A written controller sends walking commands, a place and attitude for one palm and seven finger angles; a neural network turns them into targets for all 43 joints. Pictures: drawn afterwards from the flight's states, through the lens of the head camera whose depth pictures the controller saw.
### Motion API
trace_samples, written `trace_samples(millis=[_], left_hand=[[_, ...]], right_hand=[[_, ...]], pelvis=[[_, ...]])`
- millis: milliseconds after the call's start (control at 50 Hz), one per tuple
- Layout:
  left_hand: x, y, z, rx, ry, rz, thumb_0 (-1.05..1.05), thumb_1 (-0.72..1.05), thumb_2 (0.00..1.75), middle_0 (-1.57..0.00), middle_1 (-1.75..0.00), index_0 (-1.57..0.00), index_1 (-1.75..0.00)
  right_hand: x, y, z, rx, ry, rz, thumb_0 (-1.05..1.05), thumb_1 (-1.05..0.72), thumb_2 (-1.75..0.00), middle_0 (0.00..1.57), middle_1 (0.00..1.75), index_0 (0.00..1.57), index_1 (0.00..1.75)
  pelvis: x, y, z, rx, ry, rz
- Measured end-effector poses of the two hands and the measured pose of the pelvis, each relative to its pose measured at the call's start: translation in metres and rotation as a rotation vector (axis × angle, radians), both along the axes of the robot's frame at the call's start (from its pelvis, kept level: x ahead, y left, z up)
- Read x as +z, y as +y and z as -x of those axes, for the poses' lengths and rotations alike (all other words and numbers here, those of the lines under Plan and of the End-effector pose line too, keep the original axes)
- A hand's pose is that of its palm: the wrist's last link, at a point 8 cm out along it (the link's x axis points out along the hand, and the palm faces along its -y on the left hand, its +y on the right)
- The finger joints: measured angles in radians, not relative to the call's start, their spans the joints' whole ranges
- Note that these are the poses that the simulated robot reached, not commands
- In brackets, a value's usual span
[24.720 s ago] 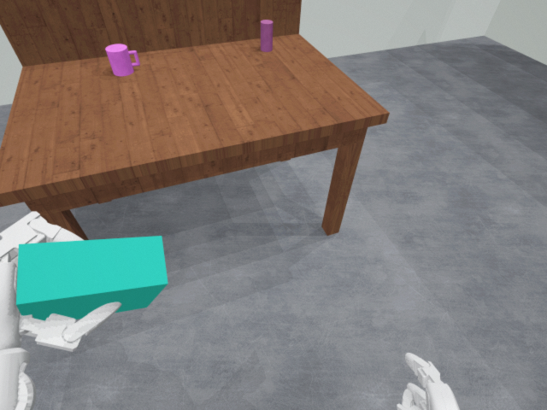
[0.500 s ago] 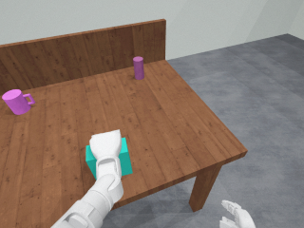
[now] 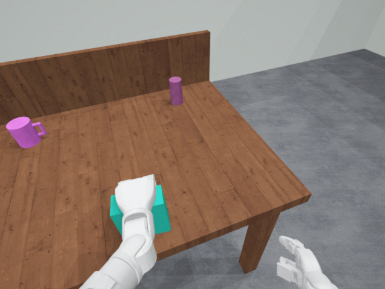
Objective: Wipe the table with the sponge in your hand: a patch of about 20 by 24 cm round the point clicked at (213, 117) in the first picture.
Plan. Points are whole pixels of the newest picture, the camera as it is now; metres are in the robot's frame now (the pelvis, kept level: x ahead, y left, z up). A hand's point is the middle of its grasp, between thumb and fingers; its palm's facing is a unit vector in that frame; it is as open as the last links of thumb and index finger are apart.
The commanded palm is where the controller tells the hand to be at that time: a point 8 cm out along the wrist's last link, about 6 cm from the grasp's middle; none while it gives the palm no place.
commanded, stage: wipe back along the third lane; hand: left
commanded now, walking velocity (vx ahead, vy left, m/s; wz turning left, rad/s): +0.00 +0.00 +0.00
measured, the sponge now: (144, 218) +0.30 +0.17 -0.05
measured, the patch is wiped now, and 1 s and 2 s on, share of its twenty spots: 1.00 1.00 1.00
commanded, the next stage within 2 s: slide back across to the middle lane in 0.64 s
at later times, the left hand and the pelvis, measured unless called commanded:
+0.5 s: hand (142, 206) +0.30 +0.17 +0.00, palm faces -0.05 -0.05 -1.00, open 9.5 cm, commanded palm +0.25 +0.14 +0.03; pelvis -0.01 +0.00 +0.00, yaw +0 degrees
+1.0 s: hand (138, 208) +0.29 +0.17 +0.00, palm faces -0.02 -0.10 -0.99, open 9.4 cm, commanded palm +0.24 +0.17 +0.05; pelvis -0.01 +0.00 +0.00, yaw -1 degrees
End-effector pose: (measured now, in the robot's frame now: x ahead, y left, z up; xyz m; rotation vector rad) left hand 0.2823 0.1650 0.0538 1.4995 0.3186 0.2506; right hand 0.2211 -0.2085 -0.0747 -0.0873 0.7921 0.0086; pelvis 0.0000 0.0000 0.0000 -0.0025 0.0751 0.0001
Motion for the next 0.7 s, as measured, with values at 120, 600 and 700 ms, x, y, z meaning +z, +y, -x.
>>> trace_samples(millis=[120, 600, 700], left_hand=[[0.000, 0.001, 0.000, 0.003, 0.001, 0.004, 0.03, -0.43, 1.07, -0.74, -1.44, -0.76, -1.43], [-0.001, -0.001, -0.003, 0.007, 0.013, -0.009, 0.01, -0.44, 1.07, -0.76, -1.43, -0.77, -1.42], [0.000, -0.002, -0.002, 0.007, 0.007, -0.013, 0.01, -0.44, 1.07, -0.76, -1.43, -0.77, -1.42]], right_hand=[[-0.002, 0.001, 0.001, 0.001, 0.005, 0.002, 0.01, -0.91, -0.90, 0.20, 0.30, 0.20, 0.30], [-0.018, -0.007, 0.032, -0.029, 0.064, 0.012, 0.01, -0.91, -0.90, 0.20, 0.30, 0.20, 0.30], [-0.018, -0.010, 0.035, -0.034, 0.061, 0.014, 0.01, -0.91, -0.90, 0.20, 0.30, 0.20, 0.30]], pelvis=[[0.000, 0.000, 0.000, -0.001, 0.004, 0.000], [-0.003, -0.001, 0.010, 0.002, 0.014, -0.002], [-0.003, -0.003, 0.012, 0.002, 0.014, -0.003]])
